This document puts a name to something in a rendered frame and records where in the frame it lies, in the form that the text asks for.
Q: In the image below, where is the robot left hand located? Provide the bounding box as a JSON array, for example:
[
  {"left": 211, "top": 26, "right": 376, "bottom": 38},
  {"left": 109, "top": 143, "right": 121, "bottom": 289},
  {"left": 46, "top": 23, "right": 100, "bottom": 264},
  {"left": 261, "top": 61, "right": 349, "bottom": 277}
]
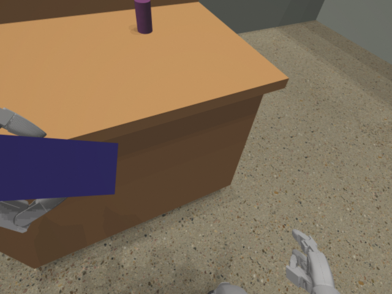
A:
[{"left": 0, "top": 107, "right": 68, "bottom": 233}]

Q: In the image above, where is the robot right hand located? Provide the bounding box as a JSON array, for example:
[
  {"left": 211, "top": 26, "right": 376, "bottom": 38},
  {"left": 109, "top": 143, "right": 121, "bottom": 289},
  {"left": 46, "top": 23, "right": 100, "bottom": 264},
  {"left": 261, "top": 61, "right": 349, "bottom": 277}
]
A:
[{"left": 286, "top": 229, "right": 335, "bottom": 293}]

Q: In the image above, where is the table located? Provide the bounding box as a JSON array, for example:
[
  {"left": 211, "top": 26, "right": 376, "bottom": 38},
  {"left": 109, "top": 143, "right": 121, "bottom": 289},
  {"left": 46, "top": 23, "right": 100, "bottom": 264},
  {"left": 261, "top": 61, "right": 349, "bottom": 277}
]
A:
[{"left": 0, "top": 0, "right": 289, "bottom": 269}]

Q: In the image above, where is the sponge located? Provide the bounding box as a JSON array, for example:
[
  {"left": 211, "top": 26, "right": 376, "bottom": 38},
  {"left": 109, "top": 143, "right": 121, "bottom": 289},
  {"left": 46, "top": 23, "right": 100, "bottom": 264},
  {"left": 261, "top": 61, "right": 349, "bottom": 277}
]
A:
[{"left": 0, "top": 135, "right": 118, "bottom": 201}]

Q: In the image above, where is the robot right shin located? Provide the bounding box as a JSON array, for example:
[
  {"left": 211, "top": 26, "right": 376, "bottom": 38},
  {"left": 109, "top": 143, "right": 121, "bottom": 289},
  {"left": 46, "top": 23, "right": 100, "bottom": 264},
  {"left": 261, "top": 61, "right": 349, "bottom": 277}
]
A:
[{"left": 215, "top": 282, "right": 230, "bottom": 290}]

